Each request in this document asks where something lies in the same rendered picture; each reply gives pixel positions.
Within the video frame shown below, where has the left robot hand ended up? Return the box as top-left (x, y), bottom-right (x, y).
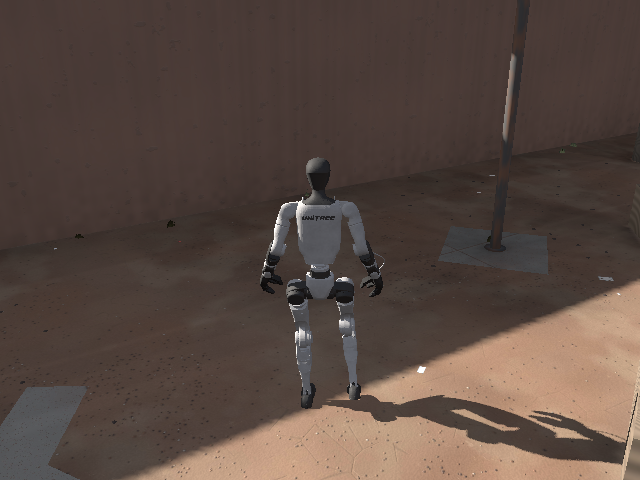
top-left (260, 274), bottom-right (283, 294)

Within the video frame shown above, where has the robot right shin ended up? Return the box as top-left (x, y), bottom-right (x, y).
top-left (342, 318), bottom-right (358, 387)

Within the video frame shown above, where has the robot left upper arm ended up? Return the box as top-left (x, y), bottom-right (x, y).
top-left (270, 201), bottom-right (298, 257)

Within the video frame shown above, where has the robot right upper arm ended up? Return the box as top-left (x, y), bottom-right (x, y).
top-left (339, 201), bottom-right (369, 256)

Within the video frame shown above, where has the robot right forearm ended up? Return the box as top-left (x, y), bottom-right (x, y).
top-left (359, 240), bottom-right (381, 279)

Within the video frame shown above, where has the right robot hand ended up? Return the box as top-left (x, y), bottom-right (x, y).
top-left (360, 275), bottom-right (383, 297)

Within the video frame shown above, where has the robot left forearm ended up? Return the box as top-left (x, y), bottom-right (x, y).
top-left (262, 241), bottom-right (280, 278)

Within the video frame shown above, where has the robot head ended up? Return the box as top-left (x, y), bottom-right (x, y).
top-left (302, 157), bottom-right (336, 205)

